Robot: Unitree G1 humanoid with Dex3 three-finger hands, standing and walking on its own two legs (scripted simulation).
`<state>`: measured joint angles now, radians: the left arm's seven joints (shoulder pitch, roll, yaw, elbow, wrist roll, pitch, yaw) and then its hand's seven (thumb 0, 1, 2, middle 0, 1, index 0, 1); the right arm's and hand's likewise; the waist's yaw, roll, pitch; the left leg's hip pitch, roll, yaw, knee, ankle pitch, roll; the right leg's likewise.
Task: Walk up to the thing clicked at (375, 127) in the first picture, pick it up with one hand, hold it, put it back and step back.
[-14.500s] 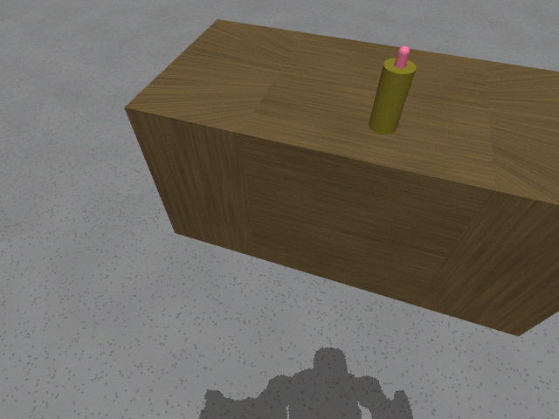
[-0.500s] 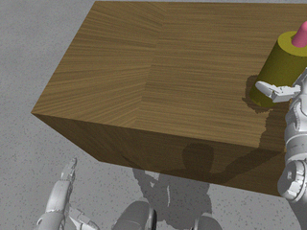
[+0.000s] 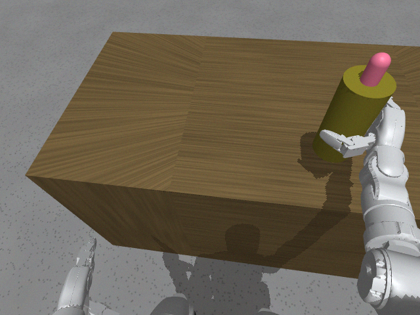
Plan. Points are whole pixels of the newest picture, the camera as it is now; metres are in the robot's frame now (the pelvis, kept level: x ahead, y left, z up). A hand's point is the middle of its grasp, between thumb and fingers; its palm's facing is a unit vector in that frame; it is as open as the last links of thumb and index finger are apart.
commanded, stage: lift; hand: right
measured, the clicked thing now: (352, 110) +0.45 -0.20 +0.12
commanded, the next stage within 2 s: hold in 1.02 s
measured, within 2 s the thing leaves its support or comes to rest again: neither
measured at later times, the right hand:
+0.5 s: hand (349, 132) +0.38 -0.17 +0.15, palm faces +0.21 +0.98 +0.00, open 10.9 cm
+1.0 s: hand (357, 141) +0.34 -0.16 +0.18, palm faces +0.21 +0.98 -0.01, open 10.9 cm
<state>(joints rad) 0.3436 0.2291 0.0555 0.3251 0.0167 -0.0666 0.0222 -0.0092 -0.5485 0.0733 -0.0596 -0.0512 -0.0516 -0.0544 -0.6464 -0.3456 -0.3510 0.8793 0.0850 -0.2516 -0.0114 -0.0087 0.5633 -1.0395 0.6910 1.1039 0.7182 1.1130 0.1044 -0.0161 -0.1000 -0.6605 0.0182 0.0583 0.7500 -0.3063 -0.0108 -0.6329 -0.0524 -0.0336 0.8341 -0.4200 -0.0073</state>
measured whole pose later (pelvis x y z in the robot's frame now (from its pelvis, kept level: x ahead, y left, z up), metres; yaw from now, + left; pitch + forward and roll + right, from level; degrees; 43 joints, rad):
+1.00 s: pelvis -0.01 +0.02 +0.03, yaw -1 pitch -1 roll +0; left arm 0.26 0.23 0.09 0.53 -0.03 -0.10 0.12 -0.01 -0.54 0.06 -0.05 -0.05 -0.04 -0.05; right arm -0.24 -0.20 -0.19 0.13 0.18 0.18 -0.06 -0.01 0.57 -1.05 0.71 1.09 0.73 1.09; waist 0.01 -0.03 -0.02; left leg -0.28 0.03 0.07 0.52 -0.22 0.01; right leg -0.22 -0.03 -0.03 0.52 -0.28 0.02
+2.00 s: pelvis +0.00 +0.02 +0.04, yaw -2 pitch -3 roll +0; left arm 0.21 0.23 0.11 0.65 -0.03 -0.15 0.09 -0.01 -0.53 0.06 -0.06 -0.05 -0.05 -0.05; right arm -0.23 -0.21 -0.21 -0.04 0.20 0.38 -0.05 -0.01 0.57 -1.05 0.70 1.09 0.73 1.10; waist 0.00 -0.06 -0.01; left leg -0.20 0.03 0.08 0.46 -0.20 0.00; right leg -0.16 -0.03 -0.02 0.47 -0.26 0.01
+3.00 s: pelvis -0.01 +0.02 +0.04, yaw -2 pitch -3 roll +0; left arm 0.22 0.23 0.10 0.66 -0.03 -0.19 0.09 -0.01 -0.54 0.06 -0.06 -0.05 -0.05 -0.05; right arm -0.22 -0.20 -0.21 -0.06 0.19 0.39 -0.05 -0.01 0.58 -1.05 0.71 1.09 0.73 1.10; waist 0.00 -0.06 -0.01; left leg -0.21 0.03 0.08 0.47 -0.20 0.01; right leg -0.15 -0.03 -0.02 0.47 -0.26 0.02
